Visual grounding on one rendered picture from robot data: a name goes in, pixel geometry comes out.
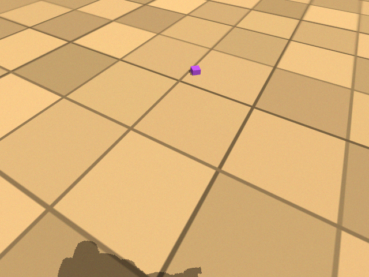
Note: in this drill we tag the small box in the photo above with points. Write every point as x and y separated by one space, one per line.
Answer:
195 70

